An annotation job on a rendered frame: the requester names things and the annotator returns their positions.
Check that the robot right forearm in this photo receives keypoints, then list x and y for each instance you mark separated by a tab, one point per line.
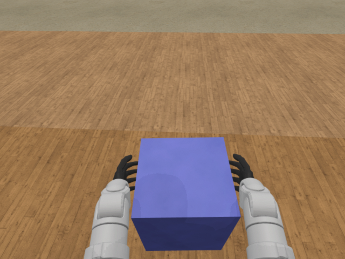
263	223

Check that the left robot hand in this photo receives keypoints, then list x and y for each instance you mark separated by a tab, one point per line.
121	172

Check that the robot left forearm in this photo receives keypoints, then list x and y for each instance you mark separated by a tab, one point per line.
111	223

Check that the right robot hand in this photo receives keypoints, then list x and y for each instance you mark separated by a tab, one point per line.
243	172

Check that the carton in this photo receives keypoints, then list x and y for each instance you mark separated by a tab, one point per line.
184	197

